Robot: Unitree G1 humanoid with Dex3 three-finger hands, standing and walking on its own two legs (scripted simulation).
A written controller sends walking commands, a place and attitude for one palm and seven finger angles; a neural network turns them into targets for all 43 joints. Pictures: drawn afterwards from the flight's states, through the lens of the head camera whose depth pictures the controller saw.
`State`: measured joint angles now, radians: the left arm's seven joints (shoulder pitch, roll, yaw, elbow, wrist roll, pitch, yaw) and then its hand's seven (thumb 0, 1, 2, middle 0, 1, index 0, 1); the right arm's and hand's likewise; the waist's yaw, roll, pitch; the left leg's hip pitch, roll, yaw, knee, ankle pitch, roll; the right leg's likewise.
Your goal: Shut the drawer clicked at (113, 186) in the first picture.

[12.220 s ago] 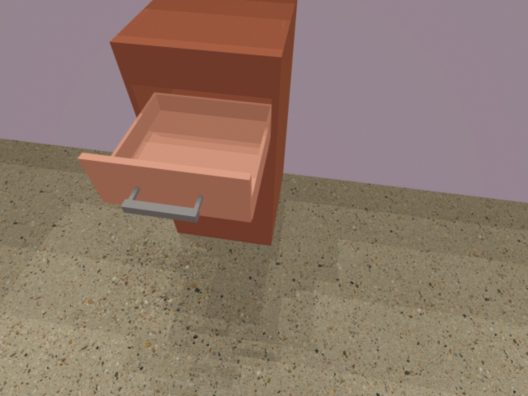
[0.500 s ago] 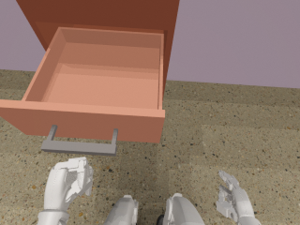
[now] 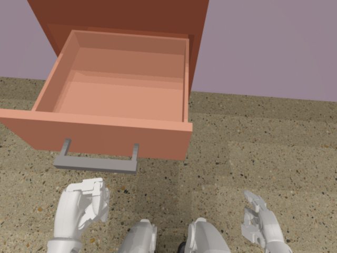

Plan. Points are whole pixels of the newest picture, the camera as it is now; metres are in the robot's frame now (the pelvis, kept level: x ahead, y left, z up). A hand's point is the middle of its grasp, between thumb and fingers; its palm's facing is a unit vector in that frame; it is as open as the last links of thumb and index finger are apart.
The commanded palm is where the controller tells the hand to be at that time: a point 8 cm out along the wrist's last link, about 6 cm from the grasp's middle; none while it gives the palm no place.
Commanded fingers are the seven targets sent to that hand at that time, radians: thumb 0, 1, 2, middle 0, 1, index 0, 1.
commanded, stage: push the drawer shut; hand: left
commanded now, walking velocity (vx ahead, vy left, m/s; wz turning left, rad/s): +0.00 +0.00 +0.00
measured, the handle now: (99, 155) +0.32 +0.18 +0.03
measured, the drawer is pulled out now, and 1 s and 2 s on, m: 0.30 0.20 0.08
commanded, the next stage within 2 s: none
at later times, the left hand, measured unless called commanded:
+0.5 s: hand (111, 187) +0.25 +0.14 +0.02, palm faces +0.00 -1.00 -0.03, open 3.0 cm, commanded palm +0.26 +0.19 +0.03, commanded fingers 0.00 0.90 0.90 -1.40 -1.60 -1.40 -1.60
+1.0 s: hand (119, 152) +0.33 +0.14 +0.03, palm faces +0.00 -1.00 -0.04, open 3.3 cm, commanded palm +0.32 +0.19 +0.03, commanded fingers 0.00 0.90 0.90 -1.40 -1.60 -1.40 -1.60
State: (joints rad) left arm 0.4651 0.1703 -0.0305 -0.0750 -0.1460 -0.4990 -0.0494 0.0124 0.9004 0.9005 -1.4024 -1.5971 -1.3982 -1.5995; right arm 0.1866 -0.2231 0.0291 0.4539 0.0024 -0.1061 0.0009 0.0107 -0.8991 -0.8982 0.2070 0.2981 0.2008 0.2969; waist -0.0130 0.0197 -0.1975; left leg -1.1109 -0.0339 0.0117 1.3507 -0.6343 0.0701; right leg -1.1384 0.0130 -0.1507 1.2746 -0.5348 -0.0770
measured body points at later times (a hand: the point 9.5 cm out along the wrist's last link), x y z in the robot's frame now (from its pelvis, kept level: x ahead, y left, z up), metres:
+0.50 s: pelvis -0.01 +0.00 +0.00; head +0.10 +0.01 +0.44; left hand +0.25 +0.19 +0.03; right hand +0.18 -0.23 -0.09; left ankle +0.00 +0.07 -0.61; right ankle +0.04 -0.08 -0.61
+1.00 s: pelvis -0.01 +0.00 +0.01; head +0.10 +0.01 +0.45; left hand +0.33 +0.19 +0.03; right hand +0.14 -0.25 -0.09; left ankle +0.00 +0.07 -0.61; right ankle +0.04 -0.08 -0.61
